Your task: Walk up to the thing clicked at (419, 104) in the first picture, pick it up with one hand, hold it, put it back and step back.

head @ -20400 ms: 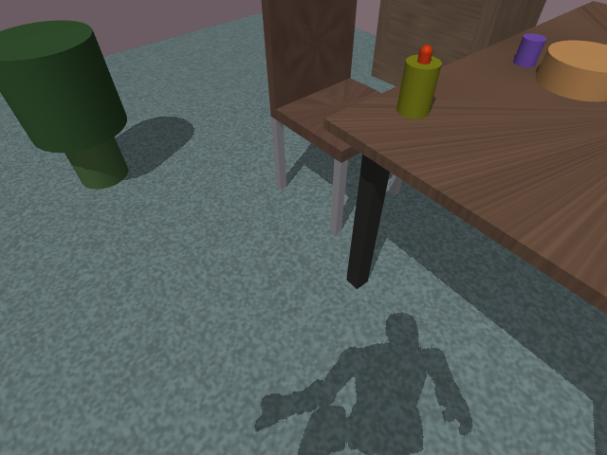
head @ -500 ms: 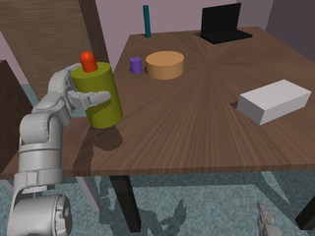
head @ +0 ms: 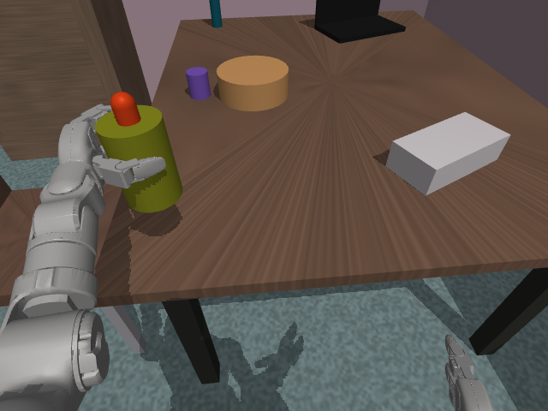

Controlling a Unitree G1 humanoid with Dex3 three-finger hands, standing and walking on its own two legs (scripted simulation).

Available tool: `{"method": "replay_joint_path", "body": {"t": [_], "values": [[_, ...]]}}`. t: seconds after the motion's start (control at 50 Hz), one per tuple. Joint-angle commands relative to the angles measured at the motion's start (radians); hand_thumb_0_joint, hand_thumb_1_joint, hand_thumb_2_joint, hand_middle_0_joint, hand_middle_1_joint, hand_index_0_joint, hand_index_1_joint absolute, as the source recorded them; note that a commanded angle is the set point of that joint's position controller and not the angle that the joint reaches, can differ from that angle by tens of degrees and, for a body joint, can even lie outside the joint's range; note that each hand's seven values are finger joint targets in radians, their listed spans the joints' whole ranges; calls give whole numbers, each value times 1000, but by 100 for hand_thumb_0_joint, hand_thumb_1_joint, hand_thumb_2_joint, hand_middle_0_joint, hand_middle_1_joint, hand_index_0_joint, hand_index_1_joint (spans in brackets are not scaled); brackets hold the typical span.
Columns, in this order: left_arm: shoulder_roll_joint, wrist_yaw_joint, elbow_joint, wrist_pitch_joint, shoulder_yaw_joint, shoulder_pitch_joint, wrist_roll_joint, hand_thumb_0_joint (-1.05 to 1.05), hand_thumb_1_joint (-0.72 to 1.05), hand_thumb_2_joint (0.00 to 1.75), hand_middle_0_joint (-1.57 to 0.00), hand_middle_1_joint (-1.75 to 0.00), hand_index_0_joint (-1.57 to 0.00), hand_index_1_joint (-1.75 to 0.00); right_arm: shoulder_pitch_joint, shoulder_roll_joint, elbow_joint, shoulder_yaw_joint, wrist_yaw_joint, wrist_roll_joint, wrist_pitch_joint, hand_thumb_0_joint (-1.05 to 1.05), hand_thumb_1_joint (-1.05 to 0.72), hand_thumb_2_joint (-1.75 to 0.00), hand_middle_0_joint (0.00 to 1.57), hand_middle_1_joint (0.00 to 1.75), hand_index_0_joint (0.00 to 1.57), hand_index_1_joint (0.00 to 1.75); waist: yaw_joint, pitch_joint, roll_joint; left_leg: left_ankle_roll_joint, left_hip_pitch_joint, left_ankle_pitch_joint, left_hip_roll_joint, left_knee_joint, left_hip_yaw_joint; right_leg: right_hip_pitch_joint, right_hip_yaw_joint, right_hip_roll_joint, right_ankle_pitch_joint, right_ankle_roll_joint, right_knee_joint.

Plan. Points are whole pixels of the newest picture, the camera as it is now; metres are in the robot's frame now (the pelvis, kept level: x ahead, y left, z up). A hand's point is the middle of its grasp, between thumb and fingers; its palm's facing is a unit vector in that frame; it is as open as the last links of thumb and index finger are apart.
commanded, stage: crouch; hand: left
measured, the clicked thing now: (139, 149) +0.45 +0.18 +0.20
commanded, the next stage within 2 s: lower in 1.02 s
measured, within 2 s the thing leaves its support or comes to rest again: rests again in 1.92 s
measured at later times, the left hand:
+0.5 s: hand (134, 153) +0.48 +0.20 +0.17, palm faces +0.19 -0.98 -0.01, open 11.7 cm
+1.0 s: hand (140, 151) +0.51 +0.21 +0.16, palm faces +0.18 -0.98 +0.02, open 11.7 cm
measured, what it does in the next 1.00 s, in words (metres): stands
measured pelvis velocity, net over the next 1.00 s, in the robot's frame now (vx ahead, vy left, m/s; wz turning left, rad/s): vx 0.02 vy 0.00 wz -0.01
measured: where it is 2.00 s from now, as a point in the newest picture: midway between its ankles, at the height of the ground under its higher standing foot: outside the picture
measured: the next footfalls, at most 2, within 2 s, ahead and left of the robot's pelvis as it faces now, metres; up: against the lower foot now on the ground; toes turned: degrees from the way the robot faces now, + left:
none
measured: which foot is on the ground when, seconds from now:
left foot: down 0.00-1.00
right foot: down 0.00-1.00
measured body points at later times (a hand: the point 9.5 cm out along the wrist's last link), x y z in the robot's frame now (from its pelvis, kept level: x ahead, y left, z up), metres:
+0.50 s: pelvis +0.02 +0.00 +0.00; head +0.03 +0.01 +0.45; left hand +0.47 +0.26 +0.18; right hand +0.17 -0.25 -0.07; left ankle +0.04 +0.11 -0.73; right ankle +0.01 -0.14 -0.73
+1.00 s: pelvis +0.02 +0.00 -0.01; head +0.06 +0.01 +0.44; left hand +0.50 +0.26 +0.16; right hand +0.16 -0.27 -0.07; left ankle +0.04 +0.11 -0.73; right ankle +0.01 -0.14 -0.73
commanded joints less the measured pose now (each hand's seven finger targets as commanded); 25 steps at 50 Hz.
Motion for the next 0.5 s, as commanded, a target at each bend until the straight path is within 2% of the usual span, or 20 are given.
{"method": "replay_joint_path", "body": {"t": [0.0,0.02,0.04,0.06,0.1,0.12,0.16,0.2,0.22,0.24,0.26,0.28,0.3,0.32,0.36,0.38,0.42,0.44,0.46,0.48], "values": [[239,-9,-247,-155,49,-610,-27,0,0,130,-128,-145,-131,-145,-74,-111,-171,-21,1,7,-37,0,57,-4,5,5,5,5,4,-359,36,3,259,222,-3,-58,-20,5,-33,27,238,-26,-72],[254,-9,-310,-172,49,-654,-28,0,-1,131,-130,-146,-132,-147,-101,-116,-183,-30,2,10,-35,0,57,-5,5,5,5,5,12,-386,72,0,262,224,-5,-60,-17,23,-30,24,240,-28,-69],[294,-2,-268,-177,82,-644,-23,0,-3,131,-132,-147,-134,-148,-73,-157,-186,-58,-2,6,-27,0,56,-5,5,5,5,5,-5,-390,41,2,270,222,0,-60,-20,15,-32,27,237,-27,-73],[252,-4,-283,-186,48,-659,-25,0,-5,130,-131,-147,-134,-147,-110,-129,-186,-41,0,10,-22,0,56,-5,5,5,5,5,5,-384,72,-1,277,224,-2,-62,-19,12,-31,25,235,-30,-73],[301,5,-281,-202,87,-668,-17,0,-5,131,-130,-147,-133,-147,-90,-153,-195,-56,-3,5,-12,0,56,-5,5,5,5,5,-1,-394,71,-3,281,222,3,-65,-24,11,-33,29,228,-32,-78],[276,6,-311,-215,66,-693,-21,0,-5,128,-128,-144,-130,-144,-106,-134,-199,-49,-2,7,-6,0,56,-5,5,5,5,5,4,-396,102,-6,285,226,1,-66,-21,15,-32,27,228,-34,-76],[305,12,-295,-226,94,-676,-20,0,-3,129,-128,-143,-130,-144,-97,-139,-205,-48,-5,5,6,0,55,-5,5,5,5,5,6,-434,71,0,289,260,1,-57,-21,47,-32,26,258,-30,-78],[268,11,-284,-236,74,-668,-21,0,-5,128,-126,-142,-129,-143,-88,-122,-200,-41,-3,5,17,0,56,-5,5,5,5,5,-6,-430,64,1,302,273,3,-53,-22,36,-33,29,269,-28,-78],[294,13,-252,-240,99,-632,-22,0,-4,128,-126,-143,-129,-143,-73,-156,-217,-60,-8,2,22,0,56,-5,5,5,5,5,-12,-424,36,0,307,297,8,-49,-25,42,-38,31,282,-28,-77],[255,10,-301,-247,57,-663,-14,0,-4,127,-125,-141,-128,-142,-65,-102,-174,-27,-2,5,30,0,56,-5,5,5,5,5,-3,-436,85,-1,322,319,6,-47,-23,27,-35,30,296,-29,-75],[282,11,-218,-243,88,-611,-13,0,-6,127,-126,-142,-129,-142,-64,-143,-201,-51,-6,2,33,0,55,-5,5,5,5,5,-22,-421,37,5,321,327,8,-39,-22,19,-35,30,300,-25,-82],[281,11,-295,-255,78,-655,-12,0,-7,126,-125,-141,-127,-141,-75,-114,-206,-24,-2,3,38,0,56,-5,5,5,5,5,-1,-444,67,0,330,347,8,-43,-24,29,-37,31,310,-29,-80],[283,12,-165,-242,94,-576,-11,0,-5,128,-125,-142,-128,-142,-51,-150,-180,-61,-7,1,45,0,56,-5,5,5,5,5,-27,-393,49,1,313,353,10,-37,-22,12,-35,30,310,-27,-84],[247,6,-212,-249,64,-592,-11,0,-7,126,-125,-141,-128,-141,-33,-117,-134,-31,-1,0,53,0,56,-5,5,5,5,5,-13,-364,80,-4,307,347,13,-45,-25,-10,-38,33,292,-32,-83],[280,8,-270,-264,69,-668,-5,0,-5,126,-124,-139,-126,-140,-81,-119,-153,-35,3,0,57,0,56,-5,5,5,5,5,-3,-416,126,-10,335,357,16,-46,-27,-12,-39,34,289,-37,-78],[272,9,-161,-254,74,-593,-1,0,-5,126,-125,-139,-127,-140,-84,-157,-171,-69,-1,-1,58,0,56,-5,5,5,5,5,-27,-361,79,-8,313,321,18,-54,-28,-27,-42,37,261,-35,-90],[258,7,-241,-269,61,-652,-11,0,-7,127,-126,-140,-128,-141,-112,-105,-180,-20,7,4,63,0,56,-5,5,5,5,5,-6,-388,113,-11,302,302,15,-60,-27,4,-38,34,260,-38,-88],[268,5,-203,-273,72,-644,-13,0,-6,127,-126,-141,-128,-141,-106,-152,-175,-60,1,0,65,0,56,-5,5,5,5,5,-25,-393,83,-9,308,286,20,-60,-32,-7,-40,36,248,-37,-88],[276,3,-185,-279,77,-634,-15,0,-7,127,-125,-141,-127,-141,-106,-147,-174,-51,-1,0,69,0,56,-5,5,5,5,5,-24,-364,68,-6,289,259,18,-63,-31,-13,-39,36,231,-35,-95],[278,-3,-259,-294,71,-695,-18,0,-5,128,-126,-142,-128,-142,-114,-97,-185,-6,3,1,68,0,56,-5,5,5,5,5,-19,-443,99,-4,317,300,15,-52,-26,17,-35,32,272,-34,-86]]}}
